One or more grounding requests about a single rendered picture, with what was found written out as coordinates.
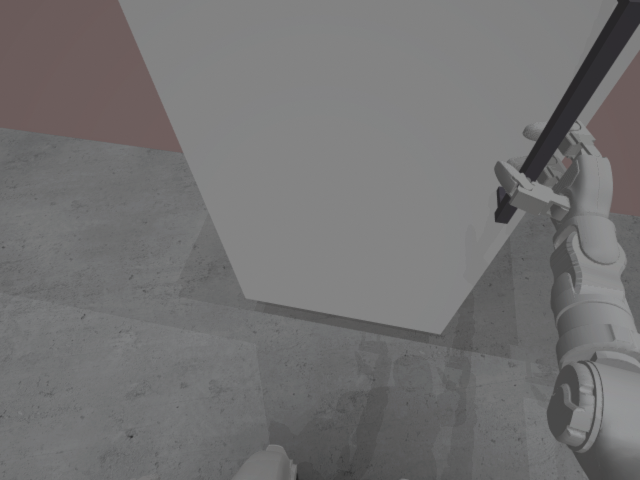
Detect left robot shin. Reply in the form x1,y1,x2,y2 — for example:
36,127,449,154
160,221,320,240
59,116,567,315
265,445,288,457

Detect left robot thigh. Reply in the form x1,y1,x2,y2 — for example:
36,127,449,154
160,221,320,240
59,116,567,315
231,451,297,480

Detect robot right hand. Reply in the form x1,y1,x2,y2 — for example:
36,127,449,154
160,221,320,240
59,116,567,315
494,120,613,231

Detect handle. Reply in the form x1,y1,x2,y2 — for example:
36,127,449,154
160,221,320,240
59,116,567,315
495,0,640,224

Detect fridge door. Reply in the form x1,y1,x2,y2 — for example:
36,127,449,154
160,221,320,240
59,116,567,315
118,0,640,335

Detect robot right forearm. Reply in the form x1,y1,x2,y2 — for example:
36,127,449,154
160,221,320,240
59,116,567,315
550,215,640,373

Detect right robot upper arm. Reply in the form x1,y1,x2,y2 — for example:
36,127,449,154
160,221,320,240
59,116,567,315
547,360,640,480

